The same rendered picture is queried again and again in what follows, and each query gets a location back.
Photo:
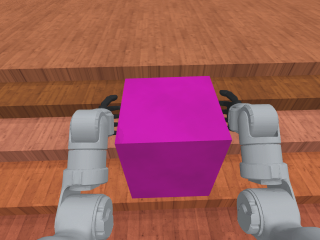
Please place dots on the robot left forearm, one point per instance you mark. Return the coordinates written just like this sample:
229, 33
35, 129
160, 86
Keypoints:
88, 141

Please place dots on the robot right forearm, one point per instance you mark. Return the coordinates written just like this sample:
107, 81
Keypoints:
259, 136

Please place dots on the robot right upper arm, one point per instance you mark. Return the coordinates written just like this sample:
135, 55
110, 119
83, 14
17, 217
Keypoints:
271, 214

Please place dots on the left robot hand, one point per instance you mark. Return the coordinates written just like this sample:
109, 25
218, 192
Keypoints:
104, 105

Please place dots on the right robot hand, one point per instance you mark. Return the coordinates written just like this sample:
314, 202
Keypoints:
228, 104

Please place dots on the carton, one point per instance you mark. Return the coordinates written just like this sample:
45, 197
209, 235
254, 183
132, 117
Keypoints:
172, 137

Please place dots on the robot left upper arm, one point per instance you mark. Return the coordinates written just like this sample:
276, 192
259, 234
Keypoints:
84, 216

